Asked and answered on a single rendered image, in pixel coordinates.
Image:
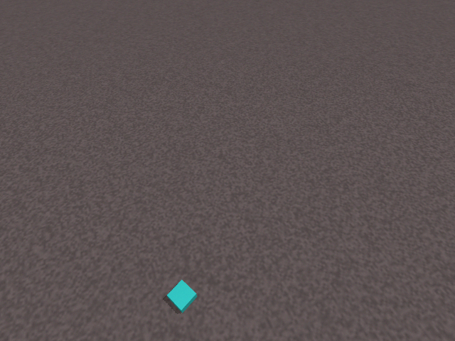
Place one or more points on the small box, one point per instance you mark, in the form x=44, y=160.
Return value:
x=182, y=296

